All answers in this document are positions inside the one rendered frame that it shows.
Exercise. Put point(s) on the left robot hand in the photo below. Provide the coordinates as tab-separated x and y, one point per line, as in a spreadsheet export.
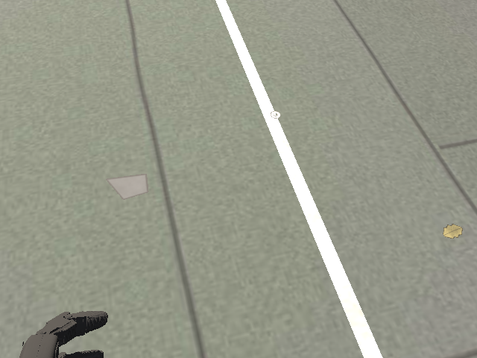
60	330

